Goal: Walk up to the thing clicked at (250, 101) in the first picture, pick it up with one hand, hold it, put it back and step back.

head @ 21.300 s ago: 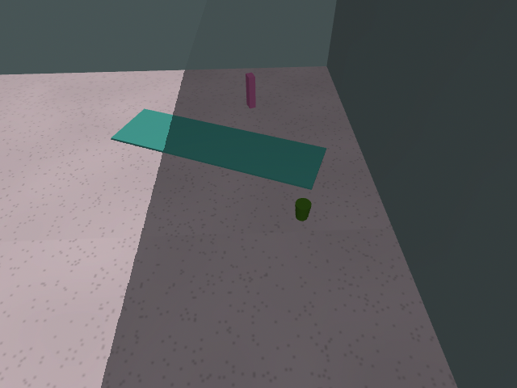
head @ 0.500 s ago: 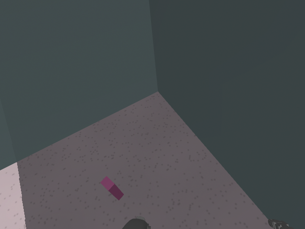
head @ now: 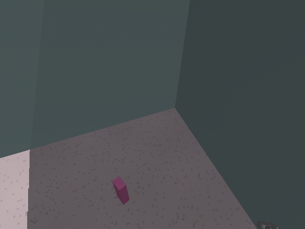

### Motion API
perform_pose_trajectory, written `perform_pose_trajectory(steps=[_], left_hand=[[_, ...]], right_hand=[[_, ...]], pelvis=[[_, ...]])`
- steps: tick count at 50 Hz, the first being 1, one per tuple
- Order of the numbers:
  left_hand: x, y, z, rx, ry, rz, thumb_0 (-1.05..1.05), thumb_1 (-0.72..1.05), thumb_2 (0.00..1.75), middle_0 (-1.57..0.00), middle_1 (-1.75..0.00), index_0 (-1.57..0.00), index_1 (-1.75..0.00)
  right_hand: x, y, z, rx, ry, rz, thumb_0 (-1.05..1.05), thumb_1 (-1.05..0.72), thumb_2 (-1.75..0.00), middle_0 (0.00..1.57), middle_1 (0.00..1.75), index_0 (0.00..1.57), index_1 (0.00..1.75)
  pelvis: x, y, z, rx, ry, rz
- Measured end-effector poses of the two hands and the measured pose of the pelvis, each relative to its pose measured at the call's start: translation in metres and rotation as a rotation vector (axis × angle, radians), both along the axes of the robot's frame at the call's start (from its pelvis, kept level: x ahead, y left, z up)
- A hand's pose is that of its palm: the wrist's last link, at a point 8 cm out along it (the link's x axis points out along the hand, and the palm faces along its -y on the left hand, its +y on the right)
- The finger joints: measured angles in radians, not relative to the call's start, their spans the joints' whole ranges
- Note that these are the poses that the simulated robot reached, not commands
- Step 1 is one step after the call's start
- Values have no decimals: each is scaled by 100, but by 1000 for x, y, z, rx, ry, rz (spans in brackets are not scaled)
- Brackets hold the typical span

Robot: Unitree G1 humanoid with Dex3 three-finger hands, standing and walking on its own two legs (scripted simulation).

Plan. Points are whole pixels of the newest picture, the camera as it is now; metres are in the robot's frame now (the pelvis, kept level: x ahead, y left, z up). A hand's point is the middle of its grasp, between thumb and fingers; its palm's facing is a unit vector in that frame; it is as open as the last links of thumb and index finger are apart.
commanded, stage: walk up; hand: left
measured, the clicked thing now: (121, 191) +0.47 +0.23 -0.65
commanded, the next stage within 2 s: stand in 0.90 s
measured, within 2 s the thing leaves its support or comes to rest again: neither
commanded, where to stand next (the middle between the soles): +0.13 +0.00 m, yaw -4 degrees
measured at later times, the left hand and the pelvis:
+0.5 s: hand out of the picture +0.09 +0.27 -0.13, palm faces -0.10 -0.92 -0.38, open 7.4 cm; pelvis +0.01 +0.01 +0.02, yaw -4 degrees
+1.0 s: hand out of the picture +0.14 +0.25 -0.13, palm faces -0.15 -0.93 -0.33, open 7.4 cm; pelvis +0.02 +0.01 +0.03, yaw -6 degrees
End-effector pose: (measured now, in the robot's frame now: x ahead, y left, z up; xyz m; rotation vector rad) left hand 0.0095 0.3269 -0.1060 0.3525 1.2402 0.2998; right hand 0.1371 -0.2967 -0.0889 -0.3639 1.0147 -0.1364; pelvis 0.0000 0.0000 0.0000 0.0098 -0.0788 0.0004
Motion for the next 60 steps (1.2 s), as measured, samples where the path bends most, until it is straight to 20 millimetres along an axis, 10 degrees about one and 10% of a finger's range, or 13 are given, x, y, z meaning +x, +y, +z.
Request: perform_pose_trajectory(steps=[17,37,60], left_hand=[[28,-5,7,-30,48,-99,0,91,90,-20,-30,-20,-30],[149,-39,19,-96,-123,-227,0,91,90,-20,-30,-20,-30],[104,-27,14,-78,9,-173,0,91,90,-20,-30,-20,-30]], right_hand=[[-56,5,-12,35,93,-142,1,-90,-89,21,30,20,30],[-71,1,0,29,131,-229,1,-90,-89,21,30,20,30],[-77,6,-3,44,192,-225,1,-90,-89,21,30,20,30]], pelvis=[[4,11,10,-27,22,-59],[20,10,24,-7,27,-100],[19,9,29,-7,35,-86]])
